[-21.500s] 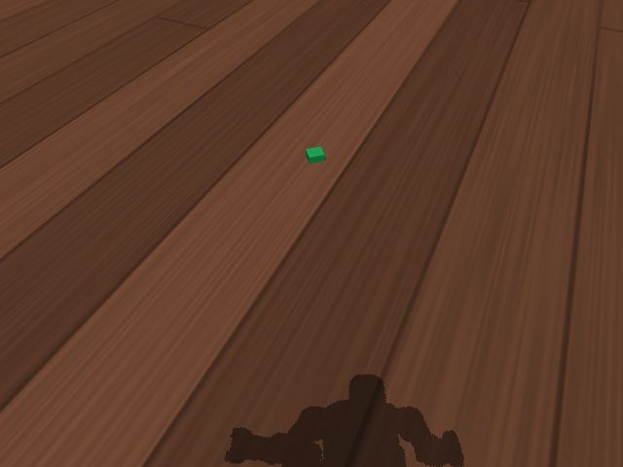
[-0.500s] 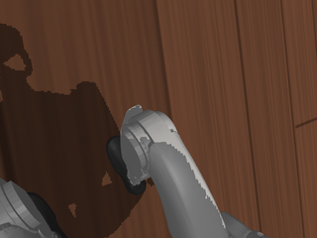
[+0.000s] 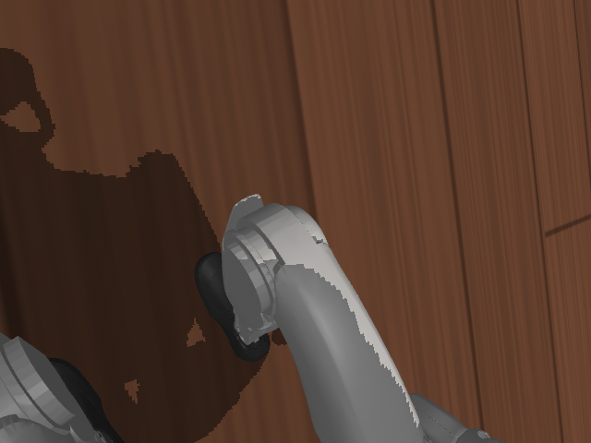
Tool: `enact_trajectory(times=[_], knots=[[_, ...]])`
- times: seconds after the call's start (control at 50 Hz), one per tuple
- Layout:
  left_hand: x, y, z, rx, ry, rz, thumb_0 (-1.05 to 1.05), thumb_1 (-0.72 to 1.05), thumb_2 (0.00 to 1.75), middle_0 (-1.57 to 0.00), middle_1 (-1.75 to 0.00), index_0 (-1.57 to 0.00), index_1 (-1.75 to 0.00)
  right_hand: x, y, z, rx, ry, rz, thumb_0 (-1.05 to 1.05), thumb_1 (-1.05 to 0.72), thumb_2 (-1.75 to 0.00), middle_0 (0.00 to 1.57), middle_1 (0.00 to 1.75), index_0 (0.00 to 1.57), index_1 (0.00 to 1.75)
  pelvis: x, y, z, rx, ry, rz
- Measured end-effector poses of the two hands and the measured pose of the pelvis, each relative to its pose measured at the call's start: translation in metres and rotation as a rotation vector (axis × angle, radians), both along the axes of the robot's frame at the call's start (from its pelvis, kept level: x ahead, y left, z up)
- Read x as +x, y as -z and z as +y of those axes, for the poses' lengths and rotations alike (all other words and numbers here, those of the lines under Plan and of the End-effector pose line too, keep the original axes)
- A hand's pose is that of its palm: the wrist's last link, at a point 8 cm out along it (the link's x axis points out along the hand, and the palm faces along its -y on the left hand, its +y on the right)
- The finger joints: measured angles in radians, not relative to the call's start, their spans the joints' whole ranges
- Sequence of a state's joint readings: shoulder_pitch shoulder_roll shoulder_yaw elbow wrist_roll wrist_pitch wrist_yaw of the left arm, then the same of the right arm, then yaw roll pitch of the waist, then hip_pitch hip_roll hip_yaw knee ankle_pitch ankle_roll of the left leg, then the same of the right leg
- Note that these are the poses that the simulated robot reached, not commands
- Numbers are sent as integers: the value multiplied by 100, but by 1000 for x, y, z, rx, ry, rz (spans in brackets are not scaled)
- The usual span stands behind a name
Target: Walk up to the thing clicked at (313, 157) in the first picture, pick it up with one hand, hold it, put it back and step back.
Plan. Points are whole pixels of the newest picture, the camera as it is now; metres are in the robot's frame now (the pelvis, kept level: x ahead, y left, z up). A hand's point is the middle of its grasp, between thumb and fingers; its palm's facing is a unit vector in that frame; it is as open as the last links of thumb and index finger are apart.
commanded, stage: close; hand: left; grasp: from above
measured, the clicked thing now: out of the picture +0.48 +0.32 -0.31
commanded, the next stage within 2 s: settle in 0.16 s
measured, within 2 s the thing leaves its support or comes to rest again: leaves its support in 0.56 s
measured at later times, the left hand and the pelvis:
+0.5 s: hand out of the picture +0.48 +0.31 -0.27, palm faces -0.37 -0.27 -0.89, open 9.4 cm; pelvis +0.00 +0.00 +0.00, yaw +0 degrees
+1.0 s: hand out of the picture +0.47 +0.33 -0.19, palm faces -0.35 -0.24 -0.90, open 9.5 cm; pelvis +0.01 -0.01 +0.01, yaw +4 degrees
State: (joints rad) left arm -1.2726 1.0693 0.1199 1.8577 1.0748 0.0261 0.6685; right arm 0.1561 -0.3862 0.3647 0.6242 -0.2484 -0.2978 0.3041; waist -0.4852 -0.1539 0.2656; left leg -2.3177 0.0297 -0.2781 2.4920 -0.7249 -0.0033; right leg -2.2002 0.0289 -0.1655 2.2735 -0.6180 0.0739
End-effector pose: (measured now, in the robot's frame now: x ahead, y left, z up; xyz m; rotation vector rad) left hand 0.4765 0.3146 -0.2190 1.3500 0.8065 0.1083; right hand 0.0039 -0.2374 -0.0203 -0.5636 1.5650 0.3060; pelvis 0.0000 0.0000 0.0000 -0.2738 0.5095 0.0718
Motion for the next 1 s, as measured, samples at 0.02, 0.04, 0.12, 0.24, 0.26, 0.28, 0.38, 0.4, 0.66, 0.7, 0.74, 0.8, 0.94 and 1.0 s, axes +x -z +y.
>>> enact_trajectory(times=[0.02, 0.04, 0.12, 0.24, 0.26, 0.28, 0.38, 0.4, 0.66, 0.7, 0.74, 0.8, 0.94, 1.0], knots=[[0, 0, 0, 0, 0, 1, 0, 18, 28, -76, -40, -75, -37, 0, 0, 0, 0, 1, 1, 1, -91, -89, 20, 30, 19, 30, 0, 0, 0, 0, 0, 0], [1, 0, 0, -1, -1, 1, 0, 18, 28, -77, -39, -75, -36, -1, 0, 0, -1, 3, 2, 1, -91, -89, 20, 30, 19, 30, 0, 0, 0, 0, 1, 0], [1, 0, 0, -1, 2, 0, 0, 17, 28, -77, -38, -76, -36, -1, -1, 0, -3, 9, 4, 1, -91, -89, 20, 30, 19, 30, 0, -1, 0, 0, 1, 2], [2, 0, 0, -2, 2, 2, -1, 17, 28, -79, -37, -76, -34, -1, -2, 0, -4, 12, 5, 1, -91, -89, 20, 30, 19, 30, 1, -1, 0, -1, 1, 7], [2, 0, 0, -2, 1, 2, -1, 17, 28, -79, -36, -77, -34, -1, -2, 0, -3, 12, 5, 1, -91, -89, 20, 30, 19, 30, 1, -1, 0, -1, 1, 7], [2, -1, 1, -3, 1, 2, -1, 17, 27, -79, -36, -77, -34, -1, -1, 0, -2, 11, 5, 1, -91, -89, 20, 30, 19, 30, 1, -1, 0, 0, 0, 7], [3, -1, 1, -4, -1, 1, -1, 16, 26, -81, -34, -79, -32, 0, 0, 0, -2, 13, 2, 1, -91, -90, 20, 30, 19, 30, 1, -1, 0, 1, 1, 6], [3, -1, 1, -4, -1, 1, -1, 15, 26, -82, -34, -79, -32, 0, 0, 0, -3, 15, 2, 1, -91, -90, 20, 30, 19, 30, 1, -1, 0, 1, 1, 7], [11, -20, 8, 7, 11, -39, -1, 14, 26, -84, -31, -82, -30, 6, 2, -5, -9, 46, -11, 1, -91, -90, 20, 30, 20, 30, 3, -4, -2, 12, 1, 35], [12, -28, 11, 8, 5, -52, -1, 13, 26, -85, -31, -82, -29, 10, 3, -7, -9, 53, -21, 0, -91, -90, 20, 30, 20, 30, 5, -5, -3, 15, 0, 45], [13, -38, 13, 11, 0, -63, -1, 13, 26, -85, -31, -82, -29, 15, 6, -9, -3, 55, -31, 0, -91, -90, 20, 30, 20, 30, 6, -6, -3, 20, -1, 56], [10, -51, 18, 21, -9, -54, -1, 13, 26, -85, -30, -82, -29, 25, 11, -14, 6, 57, -56, 0, -91, -90, 20, 30, 20, 30, 8, -7, -4, 28, -5, 69], [4, -79, 23, 24, -6, -25, -1, 13, 26, -86, -30, -83, -29, 44, 25, -24, 19, 66, -116, 0, -90, -89, 20, 30, 20, 30, 8, -6, -6, 54, -19, 81], [2, -87, 21, 17, -3, -20, 0, 12, 27, -86, -30, -83, -29, 50, 32, -28, 21, 70, -135, 0, -90, -89, 20, 30, 19, 30, 8, -6, -7, 65, -25, 83]])
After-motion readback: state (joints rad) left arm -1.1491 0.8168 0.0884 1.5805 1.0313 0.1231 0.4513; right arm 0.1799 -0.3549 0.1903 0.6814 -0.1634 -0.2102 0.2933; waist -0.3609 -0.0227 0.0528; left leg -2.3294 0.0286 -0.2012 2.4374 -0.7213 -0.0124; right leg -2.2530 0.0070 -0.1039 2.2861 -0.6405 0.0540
